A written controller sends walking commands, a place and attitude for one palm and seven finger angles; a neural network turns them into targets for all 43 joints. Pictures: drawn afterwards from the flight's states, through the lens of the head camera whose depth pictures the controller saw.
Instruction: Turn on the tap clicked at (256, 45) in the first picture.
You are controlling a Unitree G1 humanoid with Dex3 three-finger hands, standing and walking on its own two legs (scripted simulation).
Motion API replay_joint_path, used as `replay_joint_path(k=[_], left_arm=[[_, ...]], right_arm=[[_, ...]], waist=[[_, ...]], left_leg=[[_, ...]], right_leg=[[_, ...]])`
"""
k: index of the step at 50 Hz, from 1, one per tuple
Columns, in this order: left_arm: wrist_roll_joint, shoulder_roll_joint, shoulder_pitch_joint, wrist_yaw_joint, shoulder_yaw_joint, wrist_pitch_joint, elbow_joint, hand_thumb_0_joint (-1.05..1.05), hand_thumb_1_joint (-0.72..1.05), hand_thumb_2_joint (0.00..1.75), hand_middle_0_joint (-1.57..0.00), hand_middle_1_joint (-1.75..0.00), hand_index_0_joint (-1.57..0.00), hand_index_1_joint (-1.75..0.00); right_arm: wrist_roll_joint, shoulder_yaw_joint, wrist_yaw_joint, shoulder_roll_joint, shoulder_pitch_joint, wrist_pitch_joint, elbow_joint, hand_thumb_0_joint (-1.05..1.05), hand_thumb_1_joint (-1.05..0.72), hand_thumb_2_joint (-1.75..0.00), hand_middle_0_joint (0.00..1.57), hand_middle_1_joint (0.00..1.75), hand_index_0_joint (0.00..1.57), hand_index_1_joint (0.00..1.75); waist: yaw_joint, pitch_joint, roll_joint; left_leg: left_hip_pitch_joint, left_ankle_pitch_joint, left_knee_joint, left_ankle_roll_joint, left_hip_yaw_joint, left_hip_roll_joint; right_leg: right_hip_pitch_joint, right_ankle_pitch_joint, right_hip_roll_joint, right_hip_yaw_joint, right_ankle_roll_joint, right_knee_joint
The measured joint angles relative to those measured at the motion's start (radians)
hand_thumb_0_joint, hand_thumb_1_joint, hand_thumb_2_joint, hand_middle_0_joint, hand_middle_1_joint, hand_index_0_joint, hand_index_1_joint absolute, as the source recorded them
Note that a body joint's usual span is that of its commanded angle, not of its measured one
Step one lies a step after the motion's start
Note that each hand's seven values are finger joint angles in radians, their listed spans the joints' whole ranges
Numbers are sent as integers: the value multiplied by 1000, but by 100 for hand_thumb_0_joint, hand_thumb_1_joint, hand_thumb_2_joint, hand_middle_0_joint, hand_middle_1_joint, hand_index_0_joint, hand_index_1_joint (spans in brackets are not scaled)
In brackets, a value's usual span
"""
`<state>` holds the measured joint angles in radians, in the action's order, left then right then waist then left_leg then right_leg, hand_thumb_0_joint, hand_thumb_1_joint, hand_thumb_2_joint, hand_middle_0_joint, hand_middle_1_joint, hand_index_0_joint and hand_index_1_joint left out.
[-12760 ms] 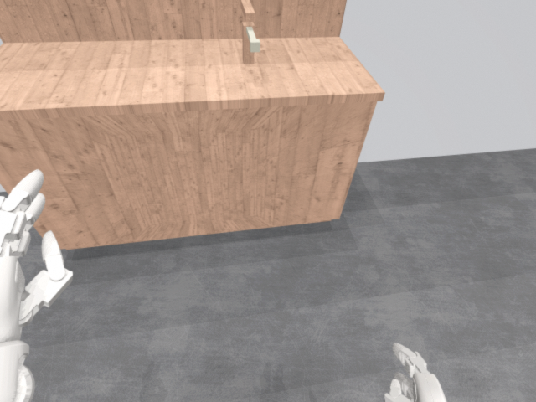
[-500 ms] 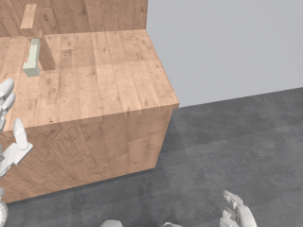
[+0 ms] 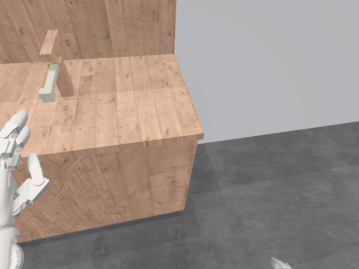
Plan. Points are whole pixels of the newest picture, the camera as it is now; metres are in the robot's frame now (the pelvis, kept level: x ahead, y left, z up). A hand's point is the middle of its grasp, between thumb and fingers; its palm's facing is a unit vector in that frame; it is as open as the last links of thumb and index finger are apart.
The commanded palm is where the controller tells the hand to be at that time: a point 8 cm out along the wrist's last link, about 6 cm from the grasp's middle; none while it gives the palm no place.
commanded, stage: shuffle to correct the standing spot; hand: left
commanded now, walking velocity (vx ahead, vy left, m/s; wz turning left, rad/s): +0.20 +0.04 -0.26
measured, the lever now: (47, 95) +0.47 +0.39 +0.09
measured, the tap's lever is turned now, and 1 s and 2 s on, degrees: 0 0 0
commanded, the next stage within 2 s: come to a stop and stand still in 0.78 s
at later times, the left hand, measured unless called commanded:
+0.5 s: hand (129, 146) +0.29 +0.13 +0.15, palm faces +0.28 -0.87 -0.40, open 7.4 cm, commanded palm +0.23 +0.20 +0.18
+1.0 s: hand (103, 113) +0.35 +0.20 +0.17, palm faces +0.30 -0.84 -0.45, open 7.4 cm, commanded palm +0.30 +0.25 +0.18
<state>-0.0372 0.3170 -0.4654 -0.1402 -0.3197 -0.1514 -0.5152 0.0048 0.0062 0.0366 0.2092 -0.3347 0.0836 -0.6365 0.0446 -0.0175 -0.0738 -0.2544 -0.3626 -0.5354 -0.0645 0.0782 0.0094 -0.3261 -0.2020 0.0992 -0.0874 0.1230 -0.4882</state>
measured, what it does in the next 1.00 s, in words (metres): walks ahead: right foot, then left foot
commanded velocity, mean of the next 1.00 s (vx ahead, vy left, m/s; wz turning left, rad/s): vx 0.03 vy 0.10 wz -0.05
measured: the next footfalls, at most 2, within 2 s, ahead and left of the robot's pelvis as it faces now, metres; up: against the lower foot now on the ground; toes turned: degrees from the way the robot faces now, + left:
right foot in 0.30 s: +0.12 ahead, -0.11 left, +0.00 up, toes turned -5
left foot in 0.60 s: +0.20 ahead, +0.10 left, +0.00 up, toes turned -1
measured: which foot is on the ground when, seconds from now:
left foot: down 0.00-0.30, up 0.32-0.58, down 0.60-1.00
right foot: down 0.00-0.02, up 0.04-0.28, down 0.30-1.00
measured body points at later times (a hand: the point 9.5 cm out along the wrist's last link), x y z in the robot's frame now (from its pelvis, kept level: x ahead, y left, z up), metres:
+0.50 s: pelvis +0.05 -0.07 +0.00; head +0.10 -0.08 +0.45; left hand +0.27 +0.18 +0.18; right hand +0.19 -0.33 -0.11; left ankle +0.08 +0.07 -0.68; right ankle +0.08 -0.16 -0.73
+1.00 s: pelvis +0.12 -0.02 +0.00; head +0.17 -0.02 +0.44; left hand +0.33 +0.24 +0.19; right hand +0.29 -0.24 -0.09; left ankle +0.16 +0.10 -0.73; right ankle +0.09 -0.14 -0.72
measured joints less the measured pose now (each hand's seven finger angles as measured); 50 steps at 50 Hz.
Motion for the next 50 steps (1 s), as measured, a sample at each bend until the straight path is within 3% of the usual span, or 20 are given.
replay_joint_path(k=[3, 5, 7, 10, 13, 15, 16, 18, 21, 23, 25, 28, 30, 32, 34, 37, 41, 44, 47, 50], left_arm=[[10, 18, 54, -18, 13, -30, -16, 2, 89, 89, -21, -30, -21, -30], [9, 51, 75, -14, -8, -43, 5, 2, 88, 89, -21, -30, -21, -30], [8, 86, 70, -8, -41, -42, 28, 1, 88, 89, -21, -30, -21, -30], [2, 117, 21, 1, -98, -44, 65, 1, 88, 89, -21, -30, -21, -30], [-2, 125, -21, 8, -127, -36, 107, 1, 89, 89, -21, -30, -21, -30], [-2, 136, -15, 5, -128, -24, 121, 1, 89, 89, -21, -30, -21, -30], [3, 119, 13, 5, -114, -20, 129, 1, 89, 89, -21, -30, -21, -30], [8, 49, 78, 9, -61, -8, 146, 1, 89, 89, -21, -30, -21, -30], [13, -41, 96, 13, 12, 0, 115, 1, 89, 89, -21, -30, -21, -30], [13, -42, 57, 17, 32, -10, 52, 1, 89, 89, -21, -30, -21, -30], [9, 3, 9, 17, 20, -27, -20, 2, 88, 89, -21, -30, -22, -30], [-3, 94, -50, 8, -42, -57, -109, 2, 88, 89, -21, -30, -22, -30], [-10, 138, -73, 3, -90, -78, -137, 1, 88, 89, -22, -30, -22, -30], [-13, 170, -59, 4, -125, -92, -120, 1, 88, 89, -22, -30, -22, -30], [-15, 168, -44, 5, -140, -97, -67, 1, 88, 89, -21, -30, -22, -30], [-13, 143, -30, 8, -125, -73, 33, 1, 88, 89, -21, -30, -22, -30], [-14, 81, -26, 6, -66, -32, 87, 1, 89, 89, -21, -30, -22, -30], [-14, 49, -54, 1, -29, -8, 14, 1, 89, 89, -21, -30, -22, -30], [-11, 68, -40, -3, -11, -10, -57, 1, 88, 89, -21, -30, -22, -30], [-8, 106, 1, -8, -33, -16, -76, 2, 88, 89, -21, -30, -22, -30]], right_arm=[[-3, -9, 14, 5, 49, 23, 13, 1, -90, -90, 20, 30, 20, 30], [-9, -12, 11, 0, 81, 31, 22, 1, -90, -90, 20, 30, 20, 30], [-15, -12, 1, -8, 102, 29, 34, 1, -90, -90, 20, 30, 20, 30], [-22, -9, -11, -20, 113, 14, 53, 1, -90, -90, 20, 30, 20, 30], [-29, -5, -17, -29, 95, -3, 63, 1, -90, -90, 20, 30, 20, 30], [-33, 0, -17, -32, 77, -7, 65, 1, -90, -90, 20, 30, 20, 30], [-33, -2, -17, -25, 84, -9, 49, 1, -90, -90, 20, 30, 20, 30], [-30, -10, -21, -1, 104, -23, 2, 1, -90, -90, 20, 30, 20, 30], [-29, -14, -31, 26, 123, -35, -29, 1, -90, -90, 20, 30, 20, 30], [-27, -16, -33, 30, 134, -36, -17, 1, -90, -90, 20, 30, 20, 30], [-25, -21, -30, 25, 136, -32, 7, 1, -91, -90, 20, 30, 20, 30], [-22, -35, -27, 27, 121, -12, 42, 1, -91, -90, 20, 30, 20, 30], [-23, -49, -22, 49, 105, 2, 64, 1, -91, -90, 20, 30, 20, 30], [-31, -66, -16, 56, 108, 8, 59, 1, -91, -90, 19, 30, 20, 30], [-43, -68, -14, 62, 120, 1, 54, 1, -91, -90, 19, 30, 20, 30], [-50, -63, -20, 61, 139, -16, 56, 1, -91, -90, 19, 30, 20, 30], [-49, -43, -27, 47, 143, -32, 64, 1, -91, -90, 19, 30, 20, 30], [-40, -22, -21, 37, 144, -33, 79, 1, -91, -90, 19, 30, 20, 30], [-32, -14, -10, 1, 160, -21, 81, 1, -91, -90, 19, 30, 20, 30], [-25, 6, -8, -40, 174, 3, 79, 1, -91, -90, 19, 30, 20, 30]], waist=[[-19, -30, -10], [-50, -26, 11], [-73, -8, 44], [-76, 14, 93], [-55, 18, 128], [-42, 12, 128], [-33, -4, 138], [-19, -41, 147], [-7, -74, 119], [-23, -91, 88], [-40, -101, 52], [-55, -101, 20], [-62, -85, 44], [-66, -73, 54], [-65, -60, 74], [-74, -49, 104], [-64, -61, 91], [-48, -86, 69], [-20, -108, 31], [-7, -115, 26]], left_leg=[[48, 95, 47, 22, 11, 10], [64, 90, 43, 37, 5, 5], [68, 82, 44, 48, -1, -10], [69, 65, 42, 67, 12, -44], [69, 23, 1, 93, 24, -88], [27, -49, -124, 76, 14, -114], [-21, -81, -246, 58, -16, -122], [-120, -89, -499, 50, -80, -88], [-219, -18, -638, 53, -77, -47], [-247, 29, -574, 53, -62, -45], [-228, 62, -413, 49, -48, -48], [-133, 129, -133, 43, -34, -43], [-56, 167, 7, 34, -36, -49], [-39, 122, 13, 74, -39, -42], [-37, 97, -16, 90, -34, -41], [-55, 117, -77, 78, -31, -37], [-78, 47, -113, 55, -41, -16], [-48, 188, -9, 50, -39, -21], [-39, 126, -20, 63, -17, -3], [-31, 123, -9, 60, -16, -3]], right_leg=[[-65, -158, -4, 39, -75, -257], [-134, -176, -6, 66, -85, -493], [-188, -156, -26, 81, -84, -605], [-212, -119, -82, 80, -87, -541], [-132, -86, -125, 46, -100, -299], [-52, -70, -130, 36, -95, -157], [-59, -70, -116, 23, -88, -184], [-51, -103, -104, 2, -76, -224], [-18, -96, -103, 6, -68, -179], [-1, -75, -104, 14, -64, -131], [13, -61, -108, 23, -61, -91], [30, -65, -112, 35, -65, -69], [31, -93, -100, 31, -72, -93], [29, -130, -109, 32, -82, -132], [42, -143, -111, 39, -85, -135], [66, -148, -116, 41, -98, -119], [95, -153, -147, 51, -116, -101], [96, -174, -165, 62, -139, -133], [44, -202, -183, 85, -138, -246], [19, -253, -163, 70, -131, -281]])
